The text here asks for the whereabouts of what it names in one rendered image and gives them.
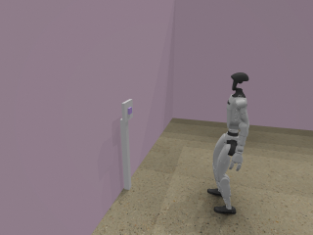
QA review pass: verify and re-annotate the left robot hand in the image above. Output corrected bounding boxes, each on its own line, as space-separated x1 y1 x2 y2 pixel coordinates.
229 153 244 171

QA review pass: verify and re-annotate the panel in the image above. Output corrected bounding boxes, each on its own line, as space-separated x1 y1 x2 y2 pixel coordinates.
120 99 133 190

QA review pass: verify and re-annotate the robot left foot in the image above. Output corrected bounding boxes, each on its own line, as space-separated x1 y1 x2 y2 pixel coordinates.
214 205 237 214

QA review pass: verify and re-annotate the robot right foot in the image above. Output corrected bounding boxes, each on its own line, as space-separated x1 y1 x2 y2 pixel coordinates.
207 188 222 196

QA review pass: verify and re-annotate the robot left upper arm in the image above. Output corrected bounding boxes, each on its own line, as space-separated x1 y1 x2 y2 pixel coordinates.
235 98 249 129

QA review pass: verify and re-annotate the robot foot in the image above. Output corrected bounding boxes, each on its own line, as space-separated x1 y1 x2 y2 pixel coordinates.
214 205 237 214
207 188 222 196

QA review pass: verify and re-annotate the left robot forearm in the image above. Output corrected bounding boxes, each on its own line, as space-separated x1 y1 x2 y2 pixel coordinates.
235 123 248 154

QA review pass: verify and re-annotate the button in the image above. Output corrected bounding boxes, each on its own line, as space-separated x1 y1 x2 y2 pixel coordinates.
127 107 132 115

